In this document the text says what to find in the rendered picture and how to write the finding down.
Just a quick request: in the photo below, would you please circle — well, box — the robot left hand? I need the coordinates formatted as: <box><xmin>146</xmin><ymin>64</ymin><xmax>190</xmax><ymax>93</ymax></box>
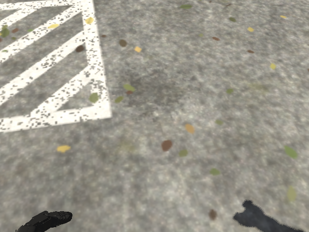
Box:
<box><xmin>15</xmin><ymin>211</ymin><xmax>72</xmax><ymax>232</ymax></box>

